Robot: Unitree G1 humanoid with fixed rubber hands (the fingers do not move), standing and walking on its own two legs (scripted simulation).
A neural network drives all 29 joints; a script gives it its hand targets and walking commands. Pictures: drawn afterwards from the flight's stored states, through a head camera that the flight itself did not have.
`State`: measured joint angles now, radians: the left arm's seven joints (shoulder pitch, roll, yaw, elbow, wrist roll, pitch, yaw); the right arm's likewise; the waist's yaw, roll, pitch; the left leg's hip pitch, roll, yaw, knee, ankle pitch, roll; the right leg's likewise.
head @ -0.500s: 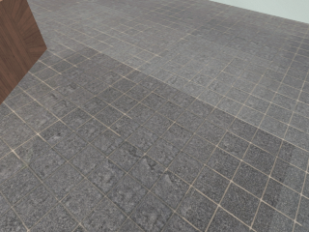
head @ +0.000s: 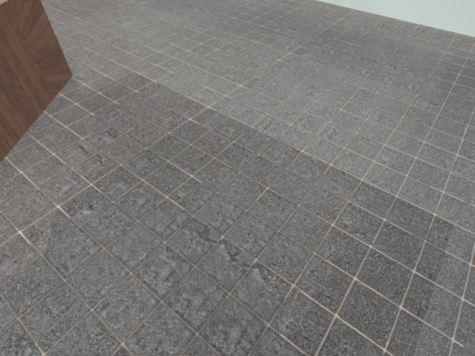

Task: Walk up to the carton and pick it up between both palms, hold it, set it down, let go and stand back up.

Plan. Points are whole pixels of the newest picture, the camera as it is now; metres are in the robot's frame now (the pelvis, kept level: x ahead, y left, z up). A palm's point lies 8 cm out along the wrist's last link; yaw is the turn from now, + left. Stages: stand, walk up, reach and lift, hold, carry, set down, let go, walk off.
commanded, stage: stand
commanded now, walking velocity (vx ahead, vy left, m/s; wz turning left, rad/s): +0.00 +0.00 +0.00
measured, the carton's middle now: out of the picture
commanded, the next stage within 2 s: none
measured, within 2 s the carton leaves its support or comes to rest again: neither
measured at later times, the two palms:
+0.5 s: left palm out of the picture +0.06 +0.25 -0.12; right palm out of the picture +0.06 -0.24 -0.12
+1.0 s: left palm out of the picture +0.03 +0.25 -0.13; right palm out of the picture +0.05 -0.24 -0.12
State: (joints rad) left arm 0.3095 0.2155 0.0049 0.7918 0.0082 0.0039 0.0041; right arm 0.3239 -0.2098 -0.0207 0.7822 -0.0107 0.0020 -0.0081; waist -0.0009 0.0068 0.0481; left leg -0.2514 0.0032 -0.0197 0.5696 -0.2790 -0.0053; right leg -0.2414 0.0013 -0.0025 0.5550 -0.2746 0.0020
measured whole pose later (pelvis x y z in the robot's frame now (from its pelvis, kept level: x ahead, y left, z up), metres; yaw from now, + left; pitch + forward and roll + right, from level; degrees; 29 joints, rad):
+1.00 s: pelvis +0.01 +0.01 +0.01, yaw +1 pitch -2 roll +0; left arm 0.31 0.22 -0.01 0.93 0.00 0.00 0.02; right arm 0.31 -0.21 0.00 0.91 0.00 0.00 -0.03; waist 0.00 0.00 0.06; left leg -0.20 -0.01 -0.02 0.50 -0.26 0.00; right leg -0.19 -0.01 -0.01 0.49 -0.26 0.01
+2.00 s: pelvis +0.02 +0.00 +0.01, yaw +1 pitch -2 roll +0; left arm 0.30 0.19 -0.01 1.01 0.00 0.00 0.04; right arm 0.30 -0.18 0.01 1.01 0.00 0.00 -0.04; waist 0.00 0.00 0.04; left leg -0.18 0.00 -0.03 0.47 -0.25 -0.01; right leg -0.16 0.00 -0.01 0.45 -0.25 0.00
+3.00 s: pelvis +0.02 -0.01 +0.01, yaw +1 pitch -2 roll +0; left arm 0.31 0.16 0.00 1.07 0.00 -0.01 0.05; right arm 0.31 -0.15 0.00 1.08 0.00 -0.01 -0.05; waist 0.00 0.01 0.04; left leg -0.17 0.02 -0.03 0.44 -0.24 -0.02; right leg -0.15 0.01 -0.02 0.43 -0.24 -0.01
